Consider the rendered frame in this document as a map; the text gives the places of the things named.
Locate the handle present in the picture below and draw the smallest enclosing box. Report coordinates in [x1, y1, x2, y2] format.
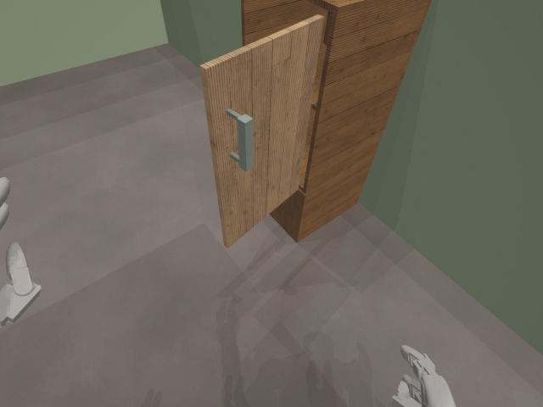
[226, 109, 254, 172]

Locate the right robot hand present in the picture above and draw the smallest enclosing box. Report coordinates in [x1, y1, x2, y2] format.
[392, 345, 456, 407]

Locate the cupboard door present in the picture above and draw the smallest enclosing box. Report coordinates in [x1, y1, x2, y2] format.
[200, 14, 324, 248]

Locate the left robot hand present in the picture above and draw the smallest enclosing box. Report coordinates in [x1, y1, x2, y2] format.
[0, 177, 41, 329]

